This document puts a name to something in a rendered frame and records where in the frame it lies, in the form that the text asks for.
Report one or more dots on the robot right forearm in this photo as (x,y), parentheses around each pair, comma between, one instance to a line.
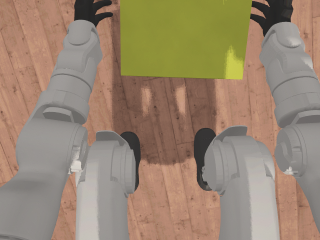
(289,73)

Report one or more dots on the robot left forearm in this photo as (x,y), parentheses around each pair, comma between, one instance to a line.
(71,83)

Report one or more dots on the right robot hand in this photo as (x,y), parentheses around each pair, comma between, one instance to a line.
(279,11)

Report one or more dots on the robot left upper arm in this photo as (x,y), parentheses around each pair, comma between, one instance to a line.
(49,151)

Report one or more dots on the left robot hand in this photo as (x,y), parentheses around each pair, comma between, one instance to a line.
(86,10)

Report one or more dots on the robot right shin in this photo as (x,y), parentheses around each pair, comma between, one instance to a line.
(240,130)

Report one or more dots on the robot right foot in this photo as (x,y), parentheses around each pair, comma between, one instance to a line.
(202,140)

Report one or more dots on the carton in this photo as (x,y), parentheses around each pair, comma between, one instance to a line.
(201,39)

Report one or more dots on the robot right upper arm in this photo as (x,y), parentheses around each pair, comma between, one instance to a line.
(297,153)

